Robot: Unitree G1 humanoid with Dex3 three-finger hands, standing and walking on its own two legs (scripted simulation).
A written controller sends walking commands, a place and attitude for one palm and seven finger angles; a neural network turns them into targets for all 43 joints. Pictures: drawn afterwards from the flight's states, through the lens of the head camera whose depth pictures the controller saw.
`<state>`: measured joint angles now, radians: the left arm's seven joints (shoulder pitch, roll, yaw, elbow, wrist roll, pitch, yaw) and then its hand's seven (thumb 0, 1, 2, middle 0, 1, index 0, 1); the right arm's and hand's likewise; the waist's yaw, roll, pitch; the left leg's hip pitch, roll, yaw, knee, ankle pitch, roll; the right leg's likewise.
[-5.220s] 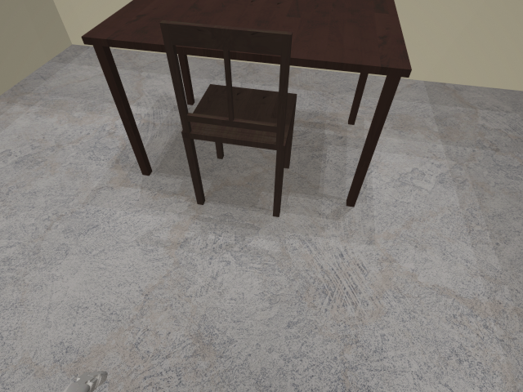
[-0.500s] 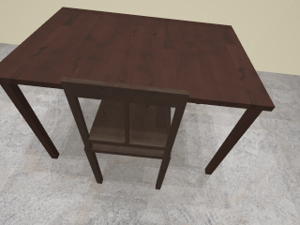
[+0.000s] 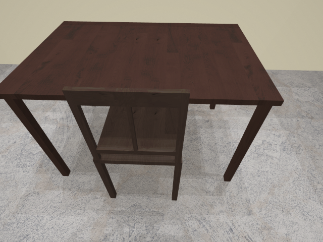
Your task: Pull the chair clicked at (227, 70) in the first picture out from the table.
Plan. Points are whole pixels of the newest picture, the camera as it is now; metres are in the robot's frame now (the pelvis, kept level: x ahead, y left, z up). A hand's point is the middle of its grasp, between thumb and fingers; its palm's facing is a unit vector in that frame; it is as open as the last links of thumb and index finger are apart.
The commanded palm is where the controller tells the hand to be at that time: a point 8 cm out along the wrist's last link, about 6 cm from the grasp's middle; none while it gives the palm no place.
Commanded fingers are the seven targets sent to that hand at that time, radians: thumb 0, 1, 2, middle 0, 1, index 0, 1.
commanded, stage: come to a stop and stand still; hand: left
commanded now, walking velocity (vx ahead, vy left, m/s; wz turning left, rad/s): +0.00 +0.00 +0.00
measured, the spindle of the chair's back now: (132, 129) +0.54 +0.14 -0.11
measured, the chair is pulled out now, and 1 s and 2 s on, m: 0.00 0.00 0.00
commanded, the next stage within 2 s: look again from close up in 1.08 s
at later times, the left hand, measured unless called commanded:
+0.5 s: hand out of the picture -0.02 +0.11 -0.17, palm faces +0.07 -0.98 -0.16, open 7.4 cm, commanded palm none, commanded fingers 0.00 0.90 0.90 -0.20 -0.30 -0.20 -0.30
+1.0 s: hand out of the picture +0.01 +0.11 -0.18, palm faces +0.08 -0.98 -0.18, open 7.4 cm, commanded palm none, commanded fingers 0.00 0.90 0.90 -0.20 -0.30 -0.20 -0.30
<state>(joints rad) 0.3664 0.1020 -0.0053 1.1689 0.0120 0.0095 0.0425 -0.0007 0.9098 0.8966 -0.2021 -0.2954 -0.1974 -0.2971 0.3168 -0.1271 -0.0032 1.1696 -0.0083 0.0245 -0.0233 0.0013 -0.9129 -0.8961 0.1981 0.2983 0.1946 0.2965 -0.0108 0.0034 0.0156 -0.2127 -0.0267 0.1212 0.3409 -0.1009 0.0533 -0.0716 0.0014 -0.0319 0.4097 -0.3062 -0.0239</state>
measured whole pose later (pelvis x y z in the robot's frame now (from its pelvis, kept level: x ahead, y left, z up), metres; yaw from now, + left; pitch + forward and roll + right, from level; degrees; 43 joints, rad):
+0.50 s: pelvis +0.02 -0.03 +0.00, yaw +1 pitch +0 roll +1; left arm 0.35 0.08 -0.01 1.16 0.01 -0.02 0.05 0.00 0.91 0.90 -0.20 -0.30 -0.20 -0.30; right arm 0.30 -0.10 0.01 1.18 -0.01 0.00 -0.04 0.00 -0.91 -0.90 0.20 0.30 0.19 0.30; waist 0.00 0.00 0.03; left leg -0.23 0.00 0.09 0.38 -0.14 0.01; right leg -0.05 0.04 -0.05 0.38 -0.32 -0.06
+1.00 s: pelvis +0.05 -0.04 +0.00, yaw +0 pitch -1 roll +2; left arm 0.36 0.10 0.00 1.15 0.01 -0.01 0.05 0.00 0.91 0.90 -0.20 -0.30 -0.20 -0.30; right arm 0.24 -0.14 0.01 1.17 -0.01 0.01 -0.06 0.00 -0.92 -0.90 0.20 0.30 0.19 0.30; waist 0.01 -0.01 0.03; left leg -0.19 0.02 0.09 0.44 -0.22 -0.01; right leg 0.02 0.05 -0.05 0.35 -0.36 -0.08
